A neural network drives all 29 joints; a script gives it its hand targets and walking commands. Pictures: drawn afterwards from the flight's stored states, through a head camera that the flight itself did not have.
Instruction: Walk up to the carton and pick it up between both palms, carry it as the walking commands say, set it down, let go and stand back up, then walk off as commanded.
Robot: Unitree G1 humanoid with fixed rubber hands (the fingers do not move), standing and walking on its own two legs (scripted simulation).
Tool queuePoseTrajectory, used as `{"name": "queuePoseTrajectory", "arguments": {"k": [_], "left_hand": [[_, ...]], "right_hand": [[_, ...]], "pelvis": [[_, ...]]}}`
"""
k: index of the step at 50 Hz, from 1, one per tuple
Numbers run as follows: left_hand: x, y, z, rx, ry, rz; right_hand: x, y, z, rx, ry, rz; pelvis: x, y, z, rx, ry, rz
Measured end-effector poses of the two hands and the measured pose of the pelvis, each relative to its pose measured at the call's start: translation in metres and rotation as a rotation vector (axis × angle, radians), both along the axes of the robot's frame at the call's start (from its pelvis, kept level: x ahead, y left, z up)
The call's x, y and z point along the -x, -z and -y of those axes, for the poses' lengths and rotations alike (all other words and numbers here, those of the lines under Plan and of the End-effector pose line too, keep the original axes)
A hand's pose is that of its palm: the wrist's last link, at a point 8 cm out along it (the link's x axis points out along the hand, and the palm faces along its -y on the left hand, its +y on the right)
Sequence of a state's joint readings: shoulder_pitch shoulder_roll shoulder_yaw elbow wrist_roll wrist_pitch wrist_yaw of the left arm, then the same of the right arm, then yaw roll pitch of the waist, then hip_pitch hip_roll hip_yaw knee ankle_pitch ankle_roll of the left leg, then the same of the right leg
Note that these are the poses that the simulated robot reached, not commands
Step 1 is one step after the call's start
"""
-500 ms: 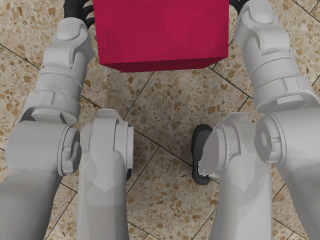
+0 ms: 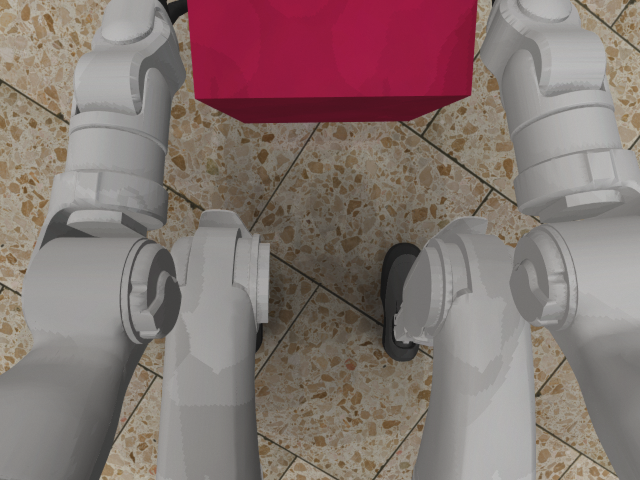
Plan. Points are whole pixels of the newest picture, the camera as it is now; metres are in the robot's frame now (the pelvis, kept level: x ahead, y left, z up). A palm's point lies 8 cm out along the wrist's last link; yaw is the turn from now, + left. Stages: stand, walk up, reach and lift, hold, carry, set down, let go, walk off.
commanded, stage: reach and lift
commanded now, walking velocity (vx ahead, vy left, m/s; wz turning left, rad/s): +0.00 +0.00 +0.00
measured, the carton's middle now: (328, 30) +0.55 +0.02 -0.20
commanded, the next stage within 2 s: none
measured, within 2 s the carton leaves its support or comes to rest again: neither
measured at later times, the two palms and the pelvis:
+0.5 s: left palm out of the picture +0.51 +0.17 -0.04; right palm out of the picture +0.54 -0.14 -0.03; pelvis -0.02 +0.00 +0.04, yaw +0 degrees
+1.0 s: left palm out of the picture +0.50 +0.17 +0.03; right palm out of the picture +0.53 -0.15 +0.04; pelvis -0.03 +0.00 +0.10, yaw +0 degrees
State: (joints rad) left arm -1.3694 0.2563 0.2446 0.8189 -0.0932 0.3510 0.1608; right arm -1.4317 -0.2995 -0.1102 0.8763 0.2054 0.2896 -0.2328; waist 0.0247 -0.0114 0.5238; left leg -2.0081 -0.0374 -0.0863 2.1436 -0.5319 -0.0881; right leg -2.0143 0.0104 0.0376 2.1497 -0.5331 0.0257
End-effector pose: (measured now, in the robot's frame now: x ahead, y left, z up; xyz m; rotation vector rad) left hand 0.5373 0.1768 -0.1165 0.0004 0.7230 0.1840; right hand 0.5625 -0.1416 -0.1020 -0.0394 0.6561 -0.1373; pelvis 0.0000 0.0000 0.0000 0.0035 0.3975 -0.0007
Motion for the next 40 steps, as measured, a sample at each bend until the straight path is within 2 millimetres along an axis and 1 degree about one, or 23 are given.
{"name": "queuePoseTrajectory", "arguments": {"k": [8, 18, 25, 30, 40], "left_hand": [[0.006, -0.027, 0.003, -0.001, -0.005, 0.012], [0.019, -0.052, 0.004, 0.004, -0.015, 0.008], [0.025, -0.074, 0.005, 0.004, -0.017, 0.013], [0.026, -0.090, 0.006, 0.006, -0.020, 0.019], [0.028, -0.116, 0.008, -0.003, -0.021, 0.024]], "right_hand": [[0.006, -0.025, 0.002, 0.023, -0.008, 0.005], [0.019, -0.049, 0.003, 0.034, -0.008, -0.012], [0.025, -0.070, 0.003, 0.040, -0.006, -0.016], [0.027, -0.085, 0.003, 0.049, -0.003, -0.018], [0.028, -0.111, 0.005, 0.065, -0.002, -0.025]], "pelvis": [[0.006, -0.014, 0.000, 0.000, 0.000, 0.020], [0.018, -0.030, 0.000, 0.001, -0.001, 0.040], [0.024, -0.043, 0.000, 0.001, -0.002, 0.055], [0.026, -0.055, 0.000, 0.001, -0.002, 0.064], [0.025, -0.076, 0.000, 0.002, -0.003, 0.074]]}}
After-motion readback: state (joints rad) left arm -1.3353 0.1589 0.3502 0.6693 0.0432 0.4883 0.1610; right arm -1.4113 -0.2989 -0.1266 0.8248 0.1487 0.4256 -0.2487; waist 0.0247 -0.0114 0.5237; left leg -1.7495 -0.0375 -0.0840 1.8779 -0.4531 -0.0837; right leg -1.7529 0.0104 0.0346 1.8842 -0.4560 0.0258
